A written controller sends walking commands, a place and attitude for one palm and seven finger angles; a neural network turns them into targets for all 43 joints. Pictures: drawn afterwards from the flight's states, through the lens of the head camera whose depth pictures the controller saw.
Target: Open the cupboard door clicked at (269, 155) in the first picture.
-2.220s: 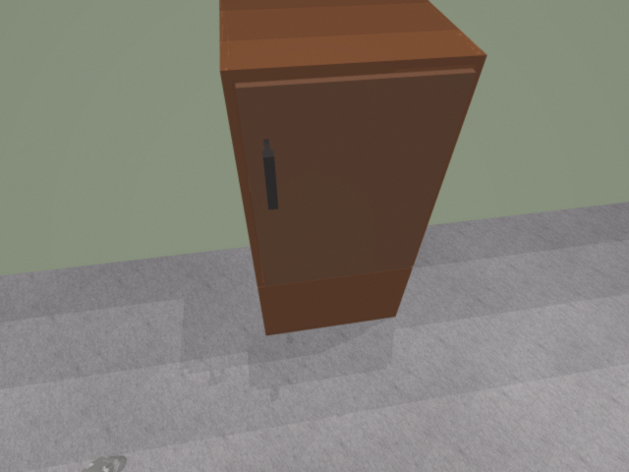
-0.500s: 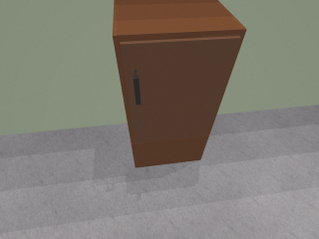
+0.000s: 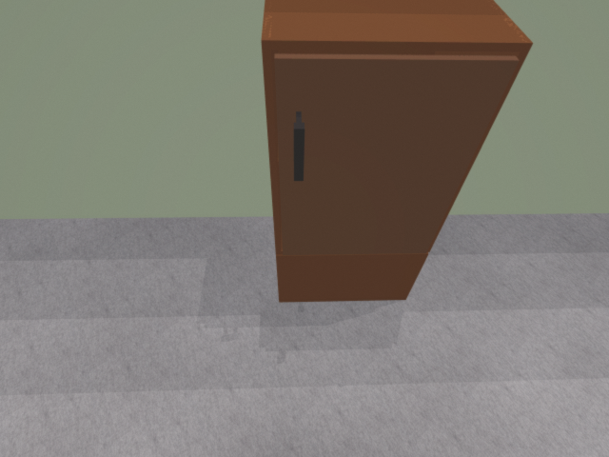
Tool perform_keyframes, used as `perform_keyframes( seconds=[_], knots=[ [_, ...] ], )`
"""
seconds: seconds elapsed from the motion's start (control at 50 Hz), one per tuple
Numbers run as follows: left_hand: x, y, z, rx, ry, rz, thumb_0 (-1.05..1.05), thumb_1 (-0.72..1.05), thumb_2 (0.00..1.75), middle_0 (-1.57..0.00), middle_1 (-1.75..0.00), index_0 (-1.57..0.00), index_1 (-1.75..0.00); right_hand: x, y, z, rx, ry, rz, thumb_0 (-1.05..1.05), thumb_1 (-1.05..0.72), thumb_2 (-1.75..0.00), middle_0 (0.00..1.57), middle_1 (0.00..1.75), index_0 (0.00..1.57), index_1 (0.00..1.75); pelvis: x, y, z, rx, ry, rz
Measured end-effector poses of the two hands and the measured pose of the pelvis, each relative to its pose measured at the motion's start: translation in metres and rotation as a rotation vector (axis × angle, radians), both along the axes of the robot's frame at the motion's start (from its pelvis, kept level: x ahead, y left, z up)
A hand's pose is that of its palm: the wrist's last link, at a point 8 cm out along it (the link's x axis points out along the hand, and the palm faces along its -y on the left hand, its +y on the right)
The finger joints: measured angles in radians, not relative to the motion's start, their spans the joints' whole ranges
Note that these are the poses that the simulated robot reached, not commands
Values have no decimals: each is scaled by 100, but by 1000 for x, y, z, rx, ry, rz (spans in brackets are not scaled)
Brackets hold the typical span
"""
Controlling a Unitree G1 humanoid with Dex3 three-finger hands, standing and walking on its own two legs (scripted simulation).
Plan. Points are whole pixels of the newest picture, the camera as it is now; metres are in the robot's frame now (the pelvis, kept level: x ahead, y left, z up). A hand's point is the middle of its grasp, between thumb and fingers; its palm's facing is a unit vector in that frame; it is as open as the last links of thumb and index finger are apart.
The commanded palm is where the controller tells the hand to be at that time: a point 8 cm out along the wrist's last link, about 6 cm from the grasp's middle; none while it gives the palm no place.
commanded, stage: take the last steps up to it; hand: left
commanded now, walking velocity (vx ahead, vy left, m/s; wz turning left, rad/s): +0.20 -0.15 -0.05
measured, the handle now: (298, 147) +0.67 +0.06 +0.00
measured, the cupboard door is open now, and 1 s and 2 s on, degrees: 0 0 0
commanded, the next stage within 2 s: come to a stop and stand still in 0.40 s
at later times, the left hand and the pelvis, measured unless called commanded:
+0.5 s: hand out of the picture +0.08 +0.14 -0.18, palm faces +0.06 -0.98 -0.17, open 7.4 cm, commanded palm none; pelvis +0.08 -0.05 -0.01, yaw +2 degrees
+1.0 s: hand (227, 455) +0.15 +0.13 -0.17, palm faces +0.06 -0.96 -0.27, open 7.4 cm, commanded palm none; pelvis +0.12 -0.07 +0.00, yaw +0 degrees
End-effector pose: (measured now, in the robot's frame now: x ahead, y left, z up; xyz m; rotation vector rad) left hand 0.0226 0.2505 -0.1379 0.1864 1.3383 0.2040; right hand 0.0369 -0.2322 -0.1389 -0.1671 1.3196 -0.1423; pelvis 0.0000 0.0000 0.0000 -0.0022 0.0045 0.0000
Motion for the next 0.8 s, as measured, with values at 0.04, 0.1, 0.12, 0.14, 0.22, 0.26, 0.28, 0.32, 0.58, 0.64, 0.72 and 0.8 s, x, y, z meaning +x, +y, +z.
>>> perform_keyframes(
  seconds=[0.04,0.1,0.12,0.14,0.22,0.26,0.28,0.32,0.58,0.64,0.72,0.8],
  knots=[
    [-6,-2,3,7,-5,14,0,90,90,-20,-30,-20,-30,3,-5,-1,-2,0,12,0,-91,-90,21,30,20,30,0,-3,0,-9,3,13],
    [-15,-5,3,2,-7,38,0,90,90,-20,-30,-20,-30,9,-10,1,-16,3,32,0,-91,-90,20,30,20,30,4,-4,1,-10,-1,38],
    [-18,-6,2,-5,-3,47,0,90,90,-20,-30,-20,-30,11,-11,3,-22,2,39,0,-91,-90,20,30,20,30,6,-4,1,-10,-4,45],
    [-21,-7,0,-13,4,54,0,90,90,-20,-30,-20,-30,14,-12,4,-28,0,44,0,-91,-90,20,30,20,30,9,-3,1,-9,-6,52],
    [-31,-13,-13,-61,57,71,0,90,90,-20,-30,-20,-30,20,-9,2,-47,-14,47,0,-91,-90,20,30,20,30,22,1,-4,-6,-14,59],
    [-29,-19,-14,-79,94,55,0,90,90,-20,-30,-20,-30,17,-7,5,-44,-13,28,0,-91,-90,20,30,20,30,29,-1,-2,7,-11,44],
    [-26,-22,-13,-86,106,47,0,90,90,-20,-30,-20,-30,15,-7,7,-42,-8,17,0,-91,-90,20,30,20,30,32,-3,0,10,-8,39],
    [-16,-29,-8,-98,109,35,1,91,90,-20,-30,-20,-30,8,-9,9,-35,15,-4,0,-91,-90,20,30,20,30,38,-8,4,13,-3,33],
    [64,-82,-5,-75,-1,60,0,90,90,-20,-30,-20,-30,38,-61,-6,-26,150,-37,0,-91,-90,20,30,20,30,95,-53,-2,-18,-10,41],
    [71,-92,-3,-87,31,52,0,90,90,-20,-30,-20,-30,76,-62,0,-27,74,-30,0,-91,-90,20,30,20,30,108,-55,3,-15,-8,37],
    [84,-98,-10,-108,53,49,0,91,90,-20,-30,-20,-30,122,-50,-1,-14,-11,-16,0,-91,-90,20,30,20,30,122,-53,0,-28,-14,26],
    [98,-92,-15,-99,57,60,1,91,90,-20,-30,-20,-30,153,-44,2,-21,-56,1,0,-94,-90,20,30,20,30,130,-51,-1,-1,-21,17]
  ],
)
